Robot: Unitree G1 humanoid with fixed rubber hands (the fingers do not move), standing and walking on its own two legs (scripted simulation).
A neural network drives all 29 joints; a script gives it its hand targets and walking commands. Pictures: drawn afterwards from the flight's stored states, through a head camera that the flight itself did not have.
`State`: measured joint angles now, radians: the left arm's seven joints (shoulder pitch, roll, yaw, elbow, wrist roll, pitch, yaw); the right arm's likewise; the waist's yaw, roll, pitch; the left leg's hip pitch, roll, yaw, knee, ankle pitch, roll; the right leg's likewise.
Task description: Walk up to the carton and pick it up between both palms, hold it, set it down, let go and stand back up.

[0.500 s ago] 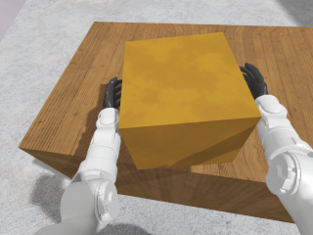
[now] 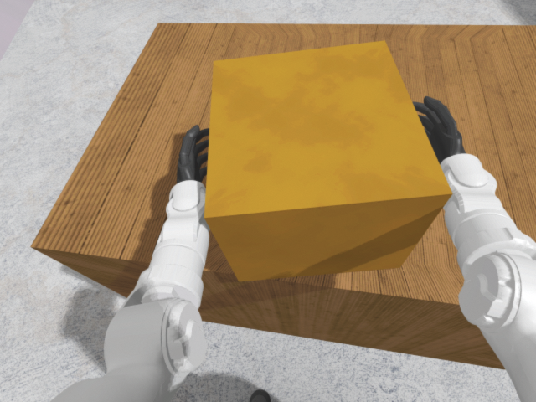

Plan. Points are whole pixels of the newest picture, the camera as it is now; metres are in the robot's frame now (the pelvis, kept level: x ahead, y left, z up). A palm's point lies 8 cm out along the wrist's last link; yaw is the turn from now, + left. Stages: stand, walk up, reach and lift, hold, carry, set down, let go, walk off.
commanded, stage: set down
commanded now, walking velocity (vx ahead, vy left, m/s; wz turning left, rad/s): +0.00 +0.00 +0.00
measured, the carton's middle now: (308, 166) +0.49 +0.04 +0.01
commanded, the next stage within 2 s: none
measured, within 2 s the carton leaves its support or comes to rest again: neither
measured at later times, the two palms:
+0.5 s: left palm (191, 180) +0.42 +0.22 +0.05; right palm (444, 155) +0.49 -0.15 +0.06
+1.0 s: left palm (191, 182) +0.42 +0.22 +0.05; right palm (444, 157) +0.49 -0.15 +0.06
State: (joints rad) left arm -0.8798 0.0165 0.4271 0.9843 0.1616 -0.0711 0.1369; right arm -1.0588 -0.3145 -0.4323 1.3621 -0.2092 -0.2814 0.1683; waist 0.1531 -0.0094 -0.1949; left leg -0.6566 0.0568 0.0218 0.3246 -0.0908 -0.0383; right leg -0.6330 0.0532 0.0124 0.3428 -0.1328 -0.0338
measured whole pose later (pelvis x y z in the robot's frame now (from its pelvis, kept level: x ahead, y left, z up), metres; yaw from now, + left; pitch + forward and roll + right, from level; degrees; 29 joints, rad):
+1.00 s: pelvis +0.01 +0.00 +0.00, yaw +0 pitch +22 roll +0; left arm -0.82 -0.03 0.51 0.91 0.28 -0.11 0.10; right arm -0.98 -0.26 -0.55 1.26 -0.32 -0.30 0.20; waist 0.14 -0.02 -0.15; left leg -0.58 0.05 0.03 0.29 -0.09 -0.03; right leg -0.57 0.04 0.02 0.33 -0.15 -0.03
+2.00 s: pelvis -0.02 +0.00 -0.02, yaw -2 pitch +32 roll -1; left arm -1.03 0.17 0.06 1.25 -0.24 -0.18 0.17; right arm -1.23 -0.54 0.18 1.55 0.40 -0.23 0.15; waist 0.24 -0.02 -0.27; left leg -0.94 0.10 0.02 0.55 -0.16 -0.05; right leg -0.90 0.09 0.01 0.52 -0.17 -0.04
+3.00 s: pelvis -0.03 +0.00 -0.01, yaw +1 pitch +21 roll -2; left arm -1.06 0.27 0.10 0.81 -0.24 0.36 0.20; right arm -1.26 -0.72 0.21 1.30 0.54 0.13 0.23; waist 0.20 0.02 -0.19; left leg -0.72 0.08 -0.02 0.47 -0.12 -0.05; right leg -0.65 0.07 -0.03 0.41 -0.13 -0.04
